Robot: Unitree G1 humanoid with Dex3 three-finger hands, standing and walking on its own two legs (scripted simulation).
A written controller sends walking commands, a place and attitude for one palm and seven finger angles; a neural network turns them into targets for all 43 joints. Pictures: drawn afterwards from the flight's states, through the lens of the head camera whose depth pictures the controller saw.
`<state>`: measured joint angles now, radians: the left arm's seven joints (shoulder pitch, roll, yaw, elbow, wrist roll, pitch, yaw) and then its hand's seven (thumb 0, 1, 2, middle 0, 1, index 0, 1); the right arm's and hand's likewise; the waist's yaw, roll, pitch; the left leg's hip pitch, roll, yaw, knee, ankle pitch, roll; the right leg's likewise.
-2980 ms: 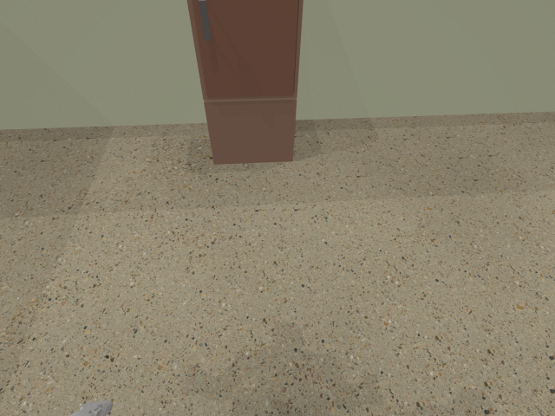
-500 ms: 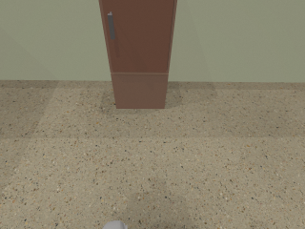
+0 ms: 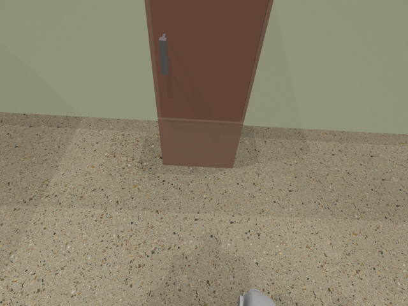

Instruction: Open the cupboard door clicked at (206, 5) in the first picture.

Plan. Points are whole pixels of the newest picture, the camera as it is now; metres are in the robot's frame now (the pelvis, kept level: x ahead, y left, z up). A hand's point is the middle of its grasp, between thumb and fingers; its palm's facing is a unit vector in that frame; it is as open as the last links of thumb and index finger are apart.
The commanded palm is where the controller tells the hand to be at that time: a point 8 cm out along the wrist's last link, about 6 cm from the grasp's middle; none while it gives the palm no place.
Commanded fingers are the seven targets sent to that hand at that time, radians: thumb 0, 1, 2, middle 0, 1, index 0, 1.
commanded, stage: take the last steps up to it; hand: left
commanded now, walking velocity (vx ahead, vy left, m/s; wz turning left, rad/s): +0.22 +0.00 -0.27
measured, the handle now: (164, 54) +0.96 +0.22 -0.01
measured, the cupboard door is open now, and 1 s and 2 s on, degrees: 0 0 0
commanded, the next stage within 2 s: come to a stop and stand still in 0.98 s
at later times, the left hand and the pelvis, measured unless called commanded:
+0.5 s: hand (149, 280) +0.20 +0.14 -0.18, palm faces +0.06 -0.98 -0.17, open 7.2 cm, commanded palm none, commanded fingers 0.00 0.90 0.90 -0.20 -0.30 -0.20 -0.30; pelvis +0.18 -0.04 -0.01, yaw +1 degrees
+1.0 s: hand (143, 214) +0.37 +0.19 -0.17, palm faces +0.04 -0.98 -0.19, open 7.3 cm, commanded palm none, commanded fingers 0.00 0.90 0.90 -0.20 -0.30 -0.20 -0.30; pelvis +0.33 +0.00 +0.00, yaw +1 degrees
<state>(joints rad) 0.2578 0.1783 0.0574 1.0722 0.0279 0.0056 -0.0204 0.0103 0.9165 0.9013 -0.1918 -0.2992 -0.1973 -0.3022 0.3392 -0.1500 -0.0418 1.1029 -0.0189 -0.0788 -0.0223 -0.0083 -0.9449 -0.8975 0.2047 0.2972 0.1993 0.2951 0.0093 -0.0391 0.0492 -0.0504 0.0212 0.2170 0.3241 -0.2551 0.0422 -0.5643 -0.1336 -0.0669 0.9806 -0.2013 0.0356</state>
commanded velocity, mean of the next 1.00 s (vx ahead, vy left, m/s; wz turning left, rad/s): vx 0.25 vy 0.01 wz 0.05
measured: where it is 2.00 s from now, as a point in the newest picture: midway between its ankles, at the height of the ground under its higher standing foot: (197, 277)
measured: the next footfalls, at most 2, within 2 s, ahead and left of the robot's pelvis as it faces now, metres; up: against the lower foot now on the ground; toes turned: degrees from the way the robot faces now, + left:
right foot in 0.18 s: +0.22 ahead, -0.15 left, +0.00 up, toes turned -10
left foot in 0.62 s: +0.32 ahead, +0.10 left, +0.00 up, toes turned +12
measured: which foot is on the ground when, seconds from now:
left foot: down 0.00-0.20, up 0.22-0.60, down 0.62-1.00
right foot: up 0.00-0.16, down 0.18-0.62, up 0.64-1.00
